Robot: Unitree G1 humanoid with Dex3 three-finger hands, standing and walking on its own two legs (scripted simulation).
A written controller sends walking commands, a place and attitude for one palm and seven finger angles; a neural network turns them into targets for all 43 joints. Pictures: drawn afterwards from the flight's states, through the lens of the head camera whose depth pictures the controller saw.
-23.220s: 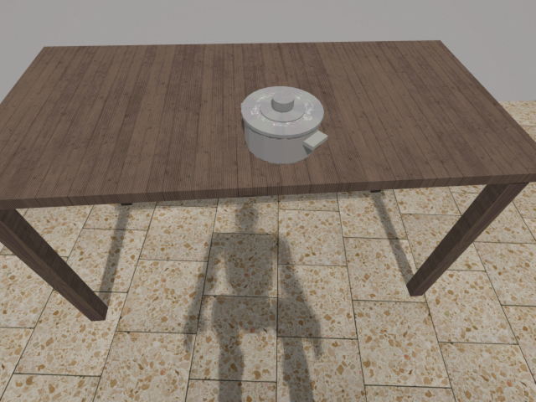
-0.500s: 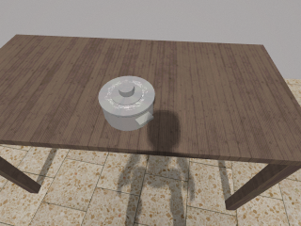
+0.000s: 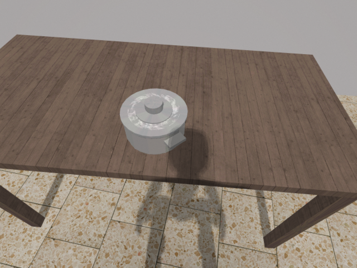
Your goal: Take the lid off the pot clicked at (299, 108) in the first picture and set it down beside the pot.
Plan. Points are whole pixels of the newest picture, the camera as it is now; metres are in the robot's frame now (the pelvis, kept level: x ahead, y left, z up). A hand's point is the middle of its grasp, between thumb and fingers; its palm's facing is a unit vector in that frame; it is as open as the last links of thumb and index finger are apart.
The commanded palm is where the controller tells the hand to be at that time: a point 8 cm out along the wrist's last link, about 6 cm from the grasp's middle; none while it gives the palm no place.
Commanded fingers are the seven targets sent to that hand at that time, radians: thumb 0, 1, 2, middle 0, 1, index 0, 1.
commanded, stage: look again from close up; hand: left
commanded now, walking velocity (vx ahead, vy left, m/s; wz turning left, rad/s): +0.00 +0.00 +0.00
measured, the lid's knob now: (153, 104) +0.49 +0.10 +0.08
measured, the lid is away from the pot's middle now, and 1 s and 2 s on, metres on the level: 0.00 0.00 0.00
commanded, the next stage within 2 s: lift the closed hand beside the body in 0.32 s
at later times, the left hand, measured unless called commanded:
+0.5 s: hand out of the picture +0.03 +0.19 -0.15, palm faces +0.08 -0.96 -0.26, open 7.2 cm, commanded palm +0.08 +0.23 -0.05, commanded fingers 0.00 0.90 0.90 -0.42 -0.54 -0.42 -0.54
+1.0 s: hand out of the picture +0.10 +0.21 -0.01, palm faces +0.33 -0.88 -0.35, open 3.1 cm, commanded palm +0.05 +0.25 +0.02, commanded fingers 0.00 0.90 0.90 -1.30 -1.50 -1.30 -1.50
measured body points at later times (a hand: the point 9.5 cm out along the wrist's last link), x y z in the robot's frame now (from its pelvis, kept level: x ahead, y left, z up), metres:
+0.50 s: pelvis +0.00 +0.00 +0.00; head +0.01 +0.01 +0.45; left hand +0.03 +0.24 -0.13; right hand +0.01 -0.22 -0.15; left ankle -0.03 +0.12 -0.73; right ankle +0.01 -0.17 -0.73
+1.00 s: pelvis -0.02 -0.02 +0.00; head -0.02 -0.03 +0.45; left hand +0.08 +0.25 +0.01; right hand +0.19 -0.24 -0.07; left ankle -0.03 +0.12 -0.73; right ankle +0.01 -0.17 -0.73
